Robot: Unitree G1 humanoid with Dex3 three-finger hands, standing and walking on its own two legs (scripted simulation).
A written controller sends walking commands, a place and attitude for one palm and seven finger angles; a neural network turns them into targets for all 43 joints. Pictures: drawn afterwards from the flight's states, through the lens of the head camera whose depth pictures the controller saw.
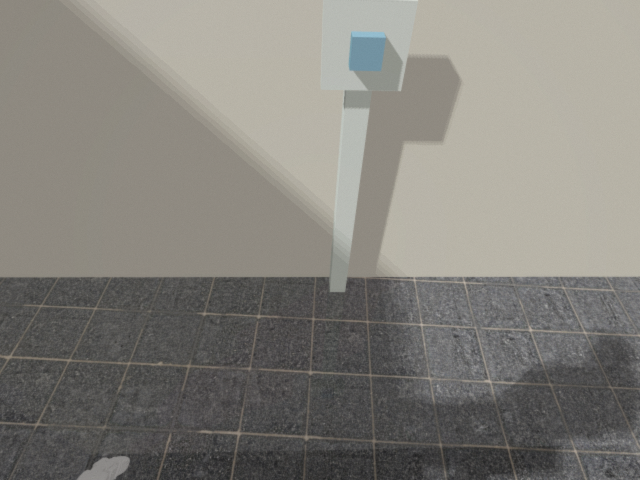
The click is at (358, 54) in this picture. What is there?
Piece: button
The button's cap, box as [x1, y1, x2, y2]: [349, 31, 385, 70]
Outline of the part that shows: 351,31 349,69 380,70 385,40 383,32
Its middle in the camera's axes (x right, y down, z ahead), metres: +0.09 -0.38 +0.79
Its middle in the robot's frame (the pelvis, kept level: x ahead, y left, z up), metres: +0.87 -0.05 +0.16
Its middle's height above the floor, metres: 0.92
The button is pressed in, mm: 0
